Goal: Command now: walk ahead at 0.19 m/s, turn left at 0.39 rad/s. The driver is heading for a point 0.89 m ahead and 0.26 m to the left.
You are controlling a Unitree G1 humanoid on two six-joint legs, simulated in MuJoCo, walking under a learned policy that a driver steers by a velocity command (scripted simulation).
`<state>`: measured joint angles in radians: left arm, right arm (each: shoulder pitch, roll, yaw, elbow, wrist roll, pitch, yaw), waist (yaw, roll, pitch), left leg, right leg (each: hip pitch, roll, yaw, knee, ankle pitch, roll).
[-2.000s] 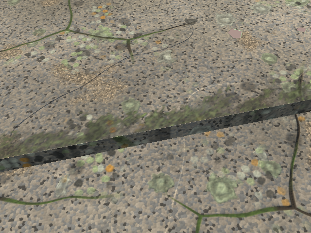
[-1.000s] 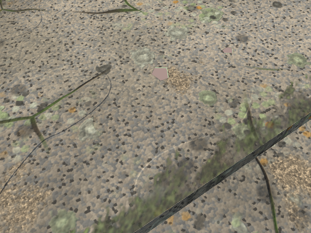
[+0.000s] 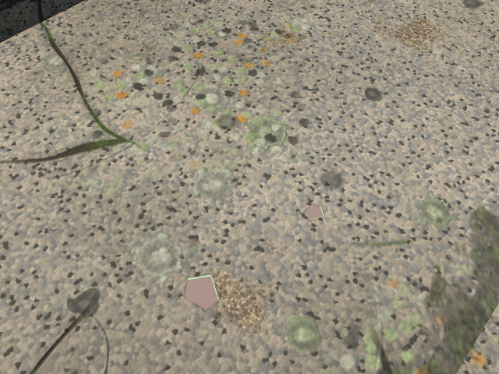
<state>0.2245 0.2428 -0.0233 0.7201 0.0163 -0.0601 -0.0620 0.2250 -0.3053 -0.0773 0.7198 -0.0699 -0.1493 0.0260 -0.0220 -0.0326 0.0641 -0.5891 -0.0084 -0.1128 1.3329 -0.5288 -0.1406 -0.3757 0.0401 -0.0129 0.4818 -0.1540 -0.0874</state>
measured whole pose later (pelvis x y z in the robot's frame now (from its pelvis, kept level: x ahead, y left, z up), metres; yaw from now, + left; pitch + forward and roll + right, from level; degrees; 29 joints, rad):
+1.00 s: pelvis +0.40 +0.20 +0.00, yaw +23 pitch -1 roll -2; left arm 0.20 0.23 0.02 0.82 0.02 -0.03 -0.02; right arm 0.18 -0.25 -0.03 0.70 -0.02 0.03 -0.03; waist 0.03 0.01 0.02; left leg -0.35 0.03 -0.07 0.58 -0.22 -0.02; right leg -0.30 0.03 -0.04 0.51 -0.20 -0.01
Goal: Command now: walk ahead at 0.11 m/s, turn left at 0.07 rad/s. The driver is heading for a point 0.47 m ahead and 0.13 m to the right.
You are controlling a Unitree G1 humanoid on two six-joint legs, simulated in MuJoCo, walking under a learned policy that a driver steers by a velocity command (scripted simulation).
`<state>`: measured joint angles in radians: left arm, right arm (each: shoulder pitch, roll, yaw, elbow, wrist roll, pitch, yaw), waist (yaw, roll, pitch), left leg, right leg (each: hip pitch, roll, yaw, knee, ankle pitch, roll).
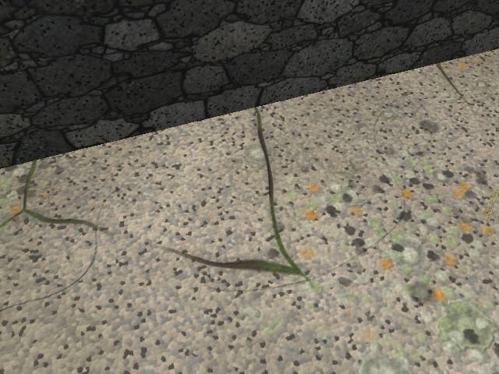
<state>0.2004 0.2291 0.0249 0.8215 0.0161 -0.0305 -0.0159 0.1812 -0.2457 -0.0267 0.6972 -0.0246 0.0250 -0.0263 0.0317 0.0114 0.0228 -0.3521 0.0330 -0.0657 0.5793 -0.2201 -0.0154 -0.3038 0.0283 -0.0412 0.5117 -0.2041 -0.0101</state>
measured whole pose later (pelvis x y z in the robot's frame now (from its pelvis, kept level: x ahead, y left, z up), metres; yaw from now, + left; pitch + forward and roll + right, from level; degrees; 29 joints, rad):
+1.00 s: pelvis +0.39 +0.04 +0.01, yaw -13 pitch +1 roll +3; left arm 0.10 0.27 0.06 0.75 0.00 -0.03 -0.02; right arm 0.31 -0.26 -0.08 0.88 0.00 -0.08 -0.01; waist -0.07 -0.04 0.03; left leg -0.04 -0.02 0.18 0.27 -0.24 0.01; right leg -0.63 -0.09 0.05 0.69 -0.01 -0.01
